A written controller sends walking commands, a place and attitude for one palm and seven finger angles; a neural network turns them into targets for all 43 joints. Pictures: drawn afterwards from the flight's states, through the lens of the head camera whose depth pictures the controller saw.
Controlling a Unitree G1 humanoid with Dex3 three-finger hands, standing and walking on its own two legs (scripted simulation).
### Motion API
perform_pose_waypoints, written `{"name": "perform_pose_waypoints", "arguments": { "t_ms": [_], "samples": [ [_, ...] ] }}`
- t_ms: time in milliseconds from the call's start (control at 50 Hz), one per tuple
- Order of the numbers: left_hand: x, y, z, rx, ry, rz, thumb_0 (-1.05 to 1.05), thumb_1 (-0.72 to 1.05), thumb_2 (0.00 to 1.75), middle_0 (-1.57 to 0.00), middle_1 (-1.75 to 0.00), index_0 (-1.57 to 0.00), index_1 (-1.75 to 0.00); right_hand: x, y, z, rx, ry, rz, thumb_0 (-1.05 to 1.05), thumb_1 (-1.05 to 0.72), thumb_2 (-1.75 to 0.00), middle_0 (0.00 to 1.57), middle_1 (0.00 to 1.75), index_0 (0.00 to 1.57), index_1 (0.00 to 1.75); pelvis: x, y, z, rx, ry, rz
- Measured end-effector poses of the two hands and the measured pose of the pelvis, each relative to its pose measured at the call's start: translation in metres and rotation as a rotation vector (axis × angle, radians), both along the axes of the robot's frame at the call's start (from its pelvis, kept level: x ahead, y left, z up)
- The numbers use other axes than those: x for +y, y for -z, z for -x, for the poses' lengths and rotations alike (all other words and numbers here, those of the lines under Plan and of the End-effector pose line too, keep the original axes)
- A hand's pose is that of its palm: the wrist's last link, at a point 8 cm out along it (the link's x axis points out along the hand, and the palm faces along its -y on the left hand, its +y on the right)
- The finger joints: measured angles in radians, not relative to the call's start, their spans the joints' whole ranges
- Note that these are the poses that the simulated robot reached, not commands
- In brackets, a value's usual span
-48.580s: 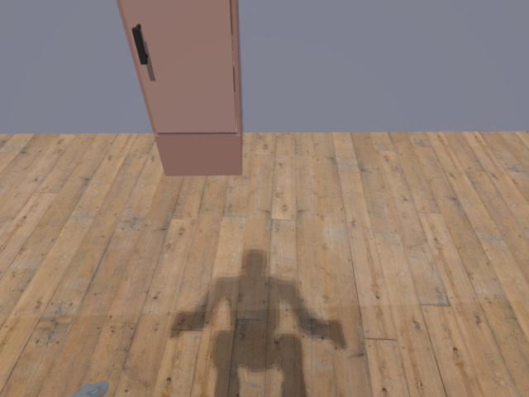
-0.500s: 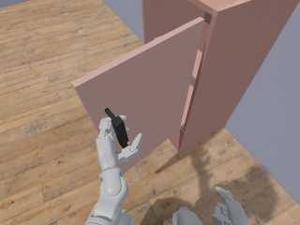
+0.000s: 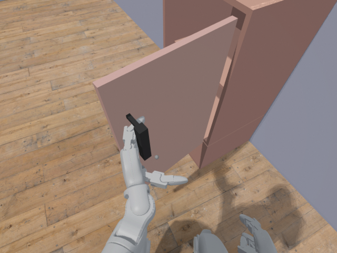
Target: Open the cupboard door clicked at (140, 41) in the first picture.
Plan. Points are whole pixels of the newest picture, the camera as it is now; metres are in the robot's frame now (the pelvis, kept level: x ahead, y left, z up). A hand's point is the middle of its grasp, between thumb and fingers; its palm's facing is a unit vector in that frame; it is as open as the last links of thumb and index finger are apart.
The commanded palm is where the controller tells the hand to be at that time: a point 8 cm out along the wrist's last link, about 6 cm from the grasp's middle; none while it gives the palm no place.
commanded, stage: slide the hand sideways off the handle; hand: left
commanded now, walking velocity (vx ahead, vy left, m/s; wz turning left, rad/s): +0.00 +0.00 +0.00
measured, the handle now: (138, 137) +0.38 +0.09 +0.05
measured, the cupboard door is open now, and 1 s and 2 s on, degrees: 99 100 100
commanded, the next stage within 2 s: draw the hand back to the body in 1.30 s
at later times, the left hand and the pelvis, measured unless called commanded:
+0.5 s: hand (149, 168) +0.30 +0.06 +0.04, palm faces -0.16 -0.99 +0.04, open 16.2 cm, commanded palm +0.27 +0.12 +0.04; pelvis +0.00 +0.01 +0.00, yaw +0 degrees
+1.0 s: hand (128, 190) +0.25 +0.10 +0.04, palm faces -0.13 -0.99 -0.02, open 16.3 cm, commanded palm +0.23 +0.16 +0.04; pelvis +0.02 +0.00 -0.01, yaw +1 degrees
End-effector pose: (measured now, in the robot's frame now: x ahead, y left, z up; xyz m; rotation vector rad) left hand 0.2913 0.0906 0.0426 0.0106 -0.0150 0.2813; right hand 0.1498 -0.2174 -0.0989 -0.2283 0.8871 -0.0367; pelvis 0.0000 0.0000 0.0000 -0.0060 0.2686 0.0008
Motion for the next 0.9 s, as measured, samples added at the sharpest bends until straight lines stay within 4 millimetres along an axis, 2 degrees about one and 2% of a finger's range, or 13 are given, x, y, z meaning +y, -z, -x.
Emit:
{"name": "perform_pose_waypoints", "arguments": {
  "t_ms": [140, 260, 340, 420, 580, 660, 900],
  "samples": [
    [0.004, 0.000, 0.000, -0.001, 0.006, -0.012, -0.01, -0.50, 0.30, -0.33, -0.57, -0.30, -0.58, 0.004, 0.002, -0.003, -0.001, -0.017, -0.003, 0.01, -0.90, -0.90, 0.20, 0.30, 0.20, 0.30, 0.001, 0.000, 0.002, -0.003, -0.006, 0.000],
    [0.026, 0.001, 0.001, -0.029, 0.361, -0.160, -0.01, -0.50, 0.30, -0.26, -0.44, -0.17, -0.44, 0.000, 0.003, -0.001, -0.014, -0.009, 0.002, 0.01, -0.90, -0.90, 0.20, 0.30, 0.20, 0.30, 0.001, 0.004, 0.005, -0.010, -0.022, 0.002],
    [0.029, 0.000, -0.001, 0.027, 0.491, -0.062, -0.01, -0.50, 0.30, -0.21, -0.37, -0.13, -0.37, -0.003, -0.002, 0.001, -0.033, 0.023, 0.000, 0.01, -0.90, -0.90, 0.20, 0.30, 0.20, 0.30, 0.005, 0.001, 0.006, -0.029, -0.024, 0.010],
    [0.026, 0.000, -0.001, 0.055, 0.468, 0.042, -0.01, -0.50, 0.30, -0.16, -0.33, -0.15, -0.34, -0.003, -0.012, 0.000, -0.061, 0.038, 0.001, 0.01, -0.90, -0.90, 0.20, 0.30, 0.20, 0.30, 0.009, -0.003, 0.002, -0.023, -0.014, 0.003],
    [0.027, 0.002, 0.017, 0.003, 0.443, 0.030, -0.01, -0.50, 0.30, -0.12, -0.30, -0.17, -0.31, -0.002, -0.018, -0.014, -0.100, 0.018, -0.002, 0.01, -0.90, -0.90, 0.20, 0.30, 0.20, 0.30, 0.009, 0.004, -0.007, -0.004, 0.003, -0.002],
    [0.035, 0.005, 0.030, 0.021, 0.446, 0.001, -0.01, -0.50, 0.30, -0.13, -0.30, -0.16, -0.30, 0.002, -0.017, -0.025, -0.111, 0.008, -0.012, 0.01, -0.90, -0.90, 0.20, 0.30, 0.20, 0.30, 0.009, 0.007, -0.010, -0.003, 0.002, 0.002],
    [0.061, 0.003, 0.050, 0.060, 0.392, 0.005, -0.01, -0.50, 0.30, -0.14, -0.30, -0.15, -0.29, 0.010, -0.016, -0.051, -0.155, -0.014, -0.027, 0.01, -0.90, -0.90, 0.20, 0.30, 0.20, 0.30, 0.005, 0.010, -0.019, 0.014, -0.008, 0.007]
  ]
}}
